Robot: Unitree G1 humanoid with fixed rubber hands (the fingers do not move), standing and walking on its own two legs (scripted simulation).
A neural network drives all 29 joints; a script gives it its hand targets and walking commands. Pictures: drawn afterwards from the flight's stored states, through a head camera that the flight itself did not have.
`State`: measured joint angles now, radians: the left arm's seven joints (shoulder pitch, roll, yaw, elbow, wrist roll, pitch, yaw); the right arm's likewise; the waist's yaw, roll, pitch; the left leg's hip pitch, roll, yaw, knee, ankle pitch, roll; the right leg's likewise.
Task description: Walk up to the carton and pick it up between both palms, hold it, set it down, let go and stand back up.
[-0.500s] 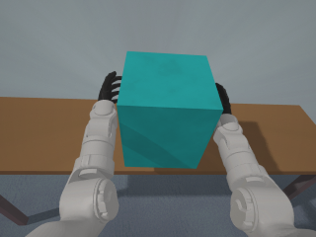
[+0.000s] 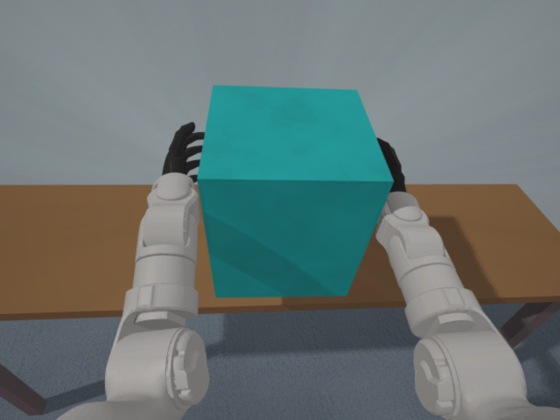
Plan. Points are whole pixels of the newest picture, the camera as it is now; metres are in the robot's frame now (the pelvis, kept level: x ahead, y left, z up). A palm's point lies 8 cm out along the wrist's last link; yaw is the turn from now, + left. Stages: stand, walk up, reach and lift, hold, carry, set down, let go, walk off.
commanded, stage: reach and lift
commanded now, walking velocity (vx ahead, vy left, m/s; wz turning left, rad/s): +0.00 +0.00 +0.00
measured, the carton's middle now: (284, 197) +0.40 -0.01 +0.13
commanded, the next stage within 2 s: hold in 1.40 s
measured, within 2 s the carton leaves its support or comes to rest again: neither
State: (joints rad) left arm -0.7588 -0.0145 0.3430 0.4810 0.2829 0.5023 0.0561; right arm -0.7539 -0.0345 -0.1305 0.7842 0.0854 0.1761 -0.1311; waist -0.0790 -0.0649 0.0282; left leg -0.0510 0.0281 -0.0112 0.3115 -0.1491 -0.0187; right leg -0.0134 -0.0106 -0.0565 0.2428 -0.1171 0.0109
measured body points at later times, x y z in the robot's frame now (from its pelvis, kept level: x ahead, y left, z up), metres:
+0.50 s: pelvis +0.00 +0.00 +0.00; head -0.04 +0.03 +0.45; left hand +0.40 +0.15 +0.20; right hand +0.39 -0.16 +0.19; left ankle +0.02 +0.13 -0.75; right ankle +0.02 -0.12 -0.75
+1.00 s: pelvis +0.00 +0.00 +0.00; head -0.04 +0.02 +0.45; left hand +0.40 +0.15 +0.21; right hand +0.39 -0.16 +0.20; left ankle +0.02 +0.13 -0.75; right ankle +0.02 -0.12 -0.75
